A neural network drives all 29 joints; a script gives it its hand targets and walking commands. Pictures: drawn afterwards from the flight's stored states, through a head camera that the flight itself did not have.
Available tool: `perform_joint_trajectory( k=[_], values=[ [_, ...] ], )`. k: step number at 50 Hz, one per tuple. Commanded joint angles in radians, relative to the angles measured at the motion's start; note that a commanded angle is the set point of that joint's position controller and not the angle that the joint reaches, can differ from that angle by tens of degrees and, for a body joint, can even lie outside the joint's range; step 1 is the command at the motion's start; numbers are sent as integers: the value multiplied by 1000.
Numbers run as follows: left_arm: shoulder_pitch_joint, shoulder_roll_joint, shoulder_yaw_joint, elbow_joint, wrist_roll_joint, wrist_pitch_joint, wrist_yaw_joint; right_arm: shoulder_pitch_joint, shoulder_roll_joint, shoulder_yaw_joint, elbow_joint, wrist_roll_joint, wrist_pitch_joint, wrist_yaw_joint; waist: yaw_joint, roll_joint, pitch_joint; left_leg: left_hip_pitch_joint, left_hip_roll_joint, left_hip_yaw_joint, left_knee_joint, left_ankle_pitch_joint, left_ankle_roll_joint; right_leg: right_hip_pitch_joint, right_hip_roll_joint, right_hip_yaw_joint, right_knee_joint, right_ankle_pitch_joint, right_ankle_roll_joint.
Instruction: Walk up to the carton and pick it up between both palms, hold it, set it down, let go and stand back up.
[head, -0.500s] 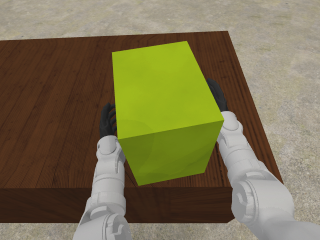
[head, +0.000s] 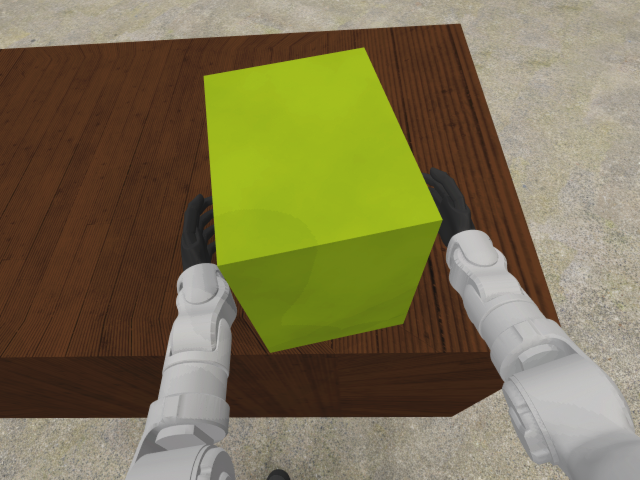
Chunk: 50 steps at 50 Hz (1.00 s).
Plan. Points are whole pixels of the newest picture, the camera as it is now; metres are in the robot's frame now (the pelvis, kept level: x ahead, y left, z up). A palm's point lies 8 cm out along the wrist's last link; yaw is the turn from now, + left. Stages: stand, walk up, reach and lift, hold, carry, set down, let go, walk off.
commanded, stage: set down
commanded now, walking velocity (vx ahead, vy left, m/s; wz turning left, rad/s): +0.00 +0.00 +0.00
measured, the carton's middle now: (313, 212) +0.43 +0.04 +0.04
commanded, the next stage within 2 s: none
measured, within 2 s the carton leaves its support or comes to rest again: neither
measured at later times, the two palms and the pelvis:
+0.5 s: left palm (164, 320) +0.28 +0.21 +0.04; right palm (498, 293) +0.33 -0.18 +0.01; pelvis -0.04 +0.00 +0.00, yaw -1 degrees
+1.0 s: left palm (176, 345) +0.25 +0.19 +0.04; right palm (527, 325) +0.30 -0.21 +0.01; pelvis -0.05 +0.02 +0.00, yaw -1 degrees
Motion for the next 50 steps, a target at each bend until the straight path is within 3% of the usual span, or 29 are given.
perform_joint_trajectory(
  k=[1, 2, 7, 9, 10, 13, 15, 17, 18, 19, 20, 22, 23, 24, 26, 28, 29, 30, 31, 33, 36, 37, 38, 41, 42, 43, 45, 48, 50],
  values=[
    [-201, 124, -94, -279, -138, -40, -16, -436, -314, -21, -444, 52, -85, 10, 145, -122, -738, 214, -23, 85, 111, 528, -5, 296, -6, 27, 93, 951, 88],
    [-110, 116, -111, -322, -140, -43, -17, -349, -351, -47, -466, 40, -97, 22, 113, -110, -758, 235, -24, 72, 103, 539, -10, 332, -4, 17, 91, 982, 93],
    [-88, 148, -66, -294, -111, -34, -46, -288, -383, -10, -472, 57, -59, 48, 123, -171, -614, 193, -29, 82, 38, 386, 13, 385, -46, 73, 54, 786, 122],
    [32, 118, -96, -372, -109, -15, -58, -187, -390, -33, -477, 66, -61, 60, 88, -141, -555, 226, -29, 53, 38, 420, 6, 404, -43, 69, 55, 841, 116],
    [-123, 170, -53, -314, -112, -33, -57, -273, -388, -26, -471, 68, -50, 63, 119, -155, -554, 197, -34, 78, 28, 324, 19, 343, -55, 97, 42, 701, 122],
    [-83, 194, -68, -288, -133, -44, -56, -232, -366, -45, -533, 55, -44, 79, 95, -225, -506, 108, -39, 74, 16, 225, 29, 389, -80, 138, 25, 546, 132],
    [-125, 188, -59, -316, -119, -67, -46, -234, -364, -57, -492, 53, -42, 90, 85, -196, -498, 100, -38, 84, 24, 187, 32, 386, -88, 159, 29, 428, 136],
    [-53, 150, -120, -430, -155, -76, -41, -151, -405, -106, -569, 59, -63, 98, 41, -199, -549, 152, -31, 63, 20, 230, 21, 415, -84, 130, 26, 487, 132],
    [8, 160, -107, -444, -135, -66, -38, -115, -388, -53, -604, 87, -68, 101, 75, -205, -567, 180, -29, 69, 39, 294, 27, 448, -69, 138, 36, 550, 125],
    [-10, 148, -124, -434, -130, -66, -38, -85, -396, -82, -538, 69, -65, 113, 45, -175, -512, 156, -36, 57, 29, 209, 26, 419, -85, 148, 31, 444, 123],
    [127, 144, -128, -489, -138, -58, -38, -12, -398, -62, -648, 87, -75, 110, 46, -200, -551, 195, -24, 44, 32, 319, 24, 488, -92, 155, 38, 632, 131],
    [-66, 171, -99, -378, -116, -59, -30, -110, -427, -105, -511, 61, -60, 129, 43, -170, -425, 135, -31, 66, 2, 125, 43, 343, -88, 149, 11, 324, 119],
    [33, 144, -116, -416, -105, -37, -26, -27, -432, -103, -548, 68, -56, 129, 25, -183, -426, 185, -25, 49, 6, 174, 40, 399, -94, 159, -5, 373, 120],
    [-39, 163, -102, -345, -101, -35, -26, -105, -434, -132, -544, 23, -51, 129, 36, -217, -419, 131, -26, 64, 2, 113, 41, 370, -77, 149, -17, 227, 113],
    [75, 109, -167, -445, -119, -29, -17, -3, -461, -142, -576, 38, -69, 145, 1, -182, -436, 216, -24, 57, 23, 194, 37, 371, -69, 126, -13, 276, 94],
    [-7, 82, -199, -488, -119, -27, 1, -60, -470, -182, -550, 37, -82, 161, 13, -115, -487, 274, -17, 54, 27, 193, 28, 287, -36, 84, -9, 239, 64],
    [183, 48, -238, -594, -132, -17, 4, 79, -488, -184, -629, 57, -109, 162, -9, -163, -542, 348, -11, 40, 56, 331, 22, 353, -22, 73, 2, 386, 61],
    [154, 39, -244, -594, -119, -6, 12, 70, -518, -177, -635, 51, -117, 169, -3, -119, -528, 370, -12, 37, 52, 336, 17, 303, -8, 48, 7, 392, 49],
    [43, 59, -260, -525, -139, -2, 19, -22, -557, -220, -557, 35, -114, 178, -16, -107, -476, 365, -13, 43, 40, 251, 20, 197, -1, 24, -13, 283, 39],
    [142, 25, -271, -582, -134, 14, 37, 92, -550, -217, -568, 53, -112, 203, 0, -90, -481, 389, -11, 39, 46, 241, 23, 203, -5, 42, -26, 238, 27],
    [52, 6, -334, -585, -143, 27, 57, 21, -554, -261, -499, 32, -110, 228, -29, -44, -433, 410, 11, 23, 38, 109, 16, 78, -4, 16, -42, 52, -6],
    [166, -24, -367, -618, -155, 38, 61, 132, -577, -269, -496, 35, -108, 244, -53, -34, -457, 426, 12, 8, 46, 107, 20, 85, -7, 15, -38, 63, -3],
    [118, -17, -366, -620, -138, 40, 67, 109, -562, -263, -480, 32, -102, 250, -38, -29, -449, 428, 10, 7, 30, 49, 21, 82, -18, 32, -49, 7, -2],
    [48, -4, -336, -613, -141, 38, 79, 15, -569, -271, -480, 40, -100, 254, -5, -60, -438, 374, 9, 36, 40, 28, 28, 61, -23, 43, -40, -18, 5],
    [233, -43, -357, -659, -136, 50, 75, 204, -568, -252, -491, 43, -99, 260, -34, -89, -437, 443, 12, 7, 37, 106, 27, 134, -17, 38, -50, 86, 3],
    [90, 6, -307, -591, -125, 56, 65, 92, -540, -241, -470, 35, -77, 252, -8, -109, -414, 391, 3, 23, 40, 78, 31, 131, -37, 72, -58, 42, 18],
    [189, -10, -293, -601, -109, 66, 68, 151, -545, -215, -443, 61, -83, 252, -9, -107, -358, 414, 1, 24, 42, 139, 36, 156, -40, 81, -59, 103, 12],
    [330, -33, -302, -691, -89, 57, 51, 264, -551, -203, -483, 79, -116, 249, -30, -120, -398, 394, -25, 33, 50, 258, 40, 262, -38, 78, -33, 367, 29],
    [334, -25, -257, -667, -60, 59, 40, 276, -556, -168, -499, 92, -128, 242, -10, -128, -400, 358, -41, 49, 49, 276, 41, 347, -39, 84, -12, 459, 42]
  ],
)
